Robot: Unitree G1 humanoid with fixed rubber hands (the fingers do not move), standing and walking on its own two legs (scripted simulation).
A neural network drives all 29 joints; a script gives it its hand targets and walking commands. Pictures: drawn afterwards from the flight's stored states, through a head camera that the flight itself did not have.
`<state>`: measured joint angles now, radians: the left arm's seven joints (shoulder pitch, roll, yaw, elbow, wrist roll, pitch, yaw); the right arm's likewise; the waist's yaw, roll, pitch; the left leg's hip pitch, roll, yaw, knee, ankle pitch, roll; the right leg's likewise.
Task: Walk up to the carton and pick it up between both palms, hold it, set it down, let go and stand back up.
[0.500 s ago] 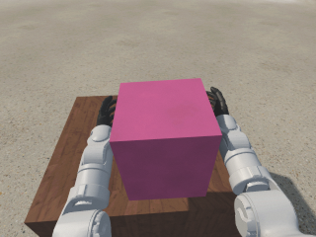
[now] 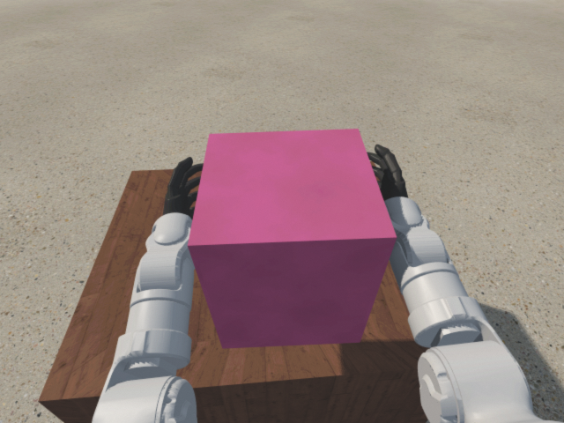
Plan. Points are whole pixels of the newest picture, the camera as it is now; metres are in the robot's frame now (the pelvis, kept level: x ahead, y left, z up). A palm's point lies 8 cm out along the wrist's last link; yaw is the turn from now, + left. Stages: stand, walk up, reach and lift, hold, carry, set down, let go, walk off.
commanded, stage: reach and lift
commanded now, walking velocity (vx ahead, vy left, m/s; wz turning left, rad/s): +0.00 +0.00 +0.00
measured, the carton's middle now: (287, 242) +0.36 +0.01 +0.11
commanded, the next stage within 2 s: hold in 0.20 s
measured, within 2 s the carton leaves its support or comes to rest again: neither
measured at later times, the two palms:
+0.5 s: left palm (179, 206) +0.37 +0.15 +0.17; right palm (399, 195) +0.38 -0.15 +0.18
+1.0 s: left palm (175, 202) +0.35 +0.15 +0.19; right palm (405, 192) +0.37 -0.15 +0.19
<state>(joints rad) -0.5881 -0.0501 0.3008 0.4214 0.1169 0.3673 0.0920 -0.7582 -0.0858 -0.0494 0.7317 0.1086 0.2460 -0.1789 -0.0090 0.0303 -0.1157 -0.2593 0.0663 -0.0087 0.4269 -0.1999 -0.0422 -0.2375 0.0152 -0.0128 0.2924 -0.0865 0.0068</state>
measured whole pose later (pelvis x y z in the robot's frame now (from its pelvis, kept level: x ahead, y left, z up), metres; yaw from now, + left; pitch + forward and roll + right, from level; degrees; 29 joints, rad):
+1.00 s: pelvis -0.01 +0.00 +0.00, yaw +0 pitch -2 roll -2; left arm -0.59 -0.05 0.30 0.24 0.18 0.56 0.05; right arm -0.76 -0.09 -0.04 0.62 0.16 0.37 -0.20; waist -0.04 0.02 -0.09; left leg -0.19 0.07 -0.01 0.42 -0.20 -0.04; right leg -0.17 0.01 -0.01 0.29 -0.09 0.01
